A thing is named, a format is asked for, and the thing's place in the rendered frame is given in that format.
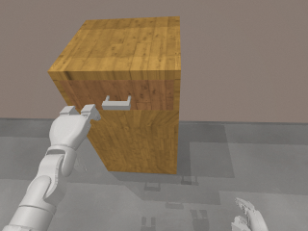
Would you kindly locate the handle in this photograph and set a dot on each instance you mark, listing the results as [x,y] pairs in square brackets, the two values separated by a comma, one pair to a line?
[116,105]

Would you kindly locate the drawer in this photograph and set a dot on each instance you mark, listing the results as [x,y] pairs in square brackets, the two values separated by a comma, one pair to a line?
[146,95]

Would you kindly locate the robot left forearm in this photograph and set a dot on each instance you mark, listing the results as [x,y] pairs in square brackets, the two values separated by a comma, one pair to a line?
[45,192]

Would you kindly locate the robot right hand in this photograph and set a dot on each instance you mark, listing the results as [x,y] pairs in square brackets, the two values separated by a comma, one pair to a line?
[254,221]

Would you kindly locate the cabinet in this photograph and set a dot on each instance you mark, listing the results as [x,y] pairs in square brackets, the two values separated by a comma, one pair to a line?
[139,48]

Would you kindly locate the robot left hand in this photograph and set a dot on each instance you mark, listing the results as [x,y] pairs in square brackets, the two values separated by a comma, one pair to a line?
[71,128]

